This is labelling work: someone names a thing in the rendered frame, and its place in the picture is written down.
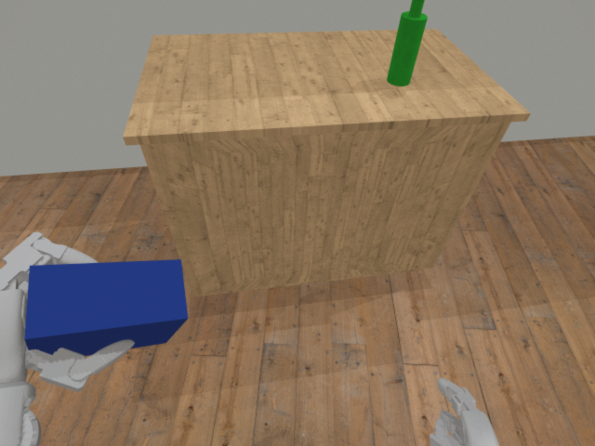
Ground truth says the sponge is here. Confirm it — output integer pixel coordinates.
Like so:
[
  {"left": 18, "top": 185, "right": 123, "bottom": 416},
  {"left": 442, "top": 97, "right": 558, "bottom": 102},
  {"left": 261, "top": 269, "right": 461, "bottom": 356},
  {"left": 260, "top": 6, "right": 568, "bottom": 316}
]
[{"left": 24, "top": 259, "right": 188, "bottom": 356}]

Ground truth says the table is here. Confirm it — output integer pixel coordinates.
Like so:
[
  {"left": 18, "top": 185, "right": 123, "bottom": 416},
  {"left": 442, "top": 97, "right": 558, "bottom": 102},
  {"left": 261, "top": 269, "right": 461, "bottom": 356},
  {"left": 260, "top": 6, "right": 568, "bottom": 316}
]
[{"left": 123, "top": 29, "right": 531, "bottom": 296}]

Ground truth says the robot left hand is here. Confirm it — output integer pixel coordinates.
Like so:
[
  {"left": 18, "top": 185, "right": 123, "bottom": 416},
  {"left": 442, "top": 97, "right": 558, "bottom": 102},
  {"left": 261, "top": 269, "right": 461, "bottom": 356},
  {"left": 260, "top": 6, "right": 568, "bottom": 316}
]
[{"left": 0, "top": 232, "right": 135, "bottom": 392}]

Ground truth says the robot left forearm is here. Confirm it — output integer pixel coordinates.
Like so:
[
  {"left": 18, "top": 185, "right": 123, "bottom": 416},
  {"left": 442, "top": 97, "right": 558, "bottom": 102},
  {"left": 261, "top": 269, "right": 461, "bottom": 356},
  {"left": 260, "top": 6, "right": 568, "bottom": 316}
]
[{"left": 0, "top": 381, "right": 41, "bottom": 446}]

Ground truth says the robot right hand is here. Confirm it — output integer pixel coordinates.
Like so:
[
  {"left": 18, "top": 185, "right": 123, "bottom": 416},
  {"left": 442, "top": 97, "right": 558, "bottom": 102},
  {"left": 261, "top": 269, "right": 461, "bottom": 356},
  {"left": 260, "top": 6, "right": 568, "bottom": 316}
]
[{"left": 430, "top": 378, "right": 499, "bottom": 446}]

